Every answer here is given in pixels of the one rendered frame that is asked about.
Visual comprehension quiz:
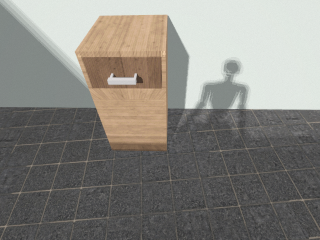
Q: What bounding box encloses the cabinet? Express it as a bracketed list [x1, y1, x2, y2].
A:
[75, 14, 168, 152]

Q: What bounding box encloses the handle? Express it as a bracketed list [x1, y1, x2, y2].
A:
[107, 73, 137, 85]

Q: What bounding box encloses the drawer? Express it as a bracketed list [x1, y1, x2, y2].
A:
[82, 57, 162, 89]

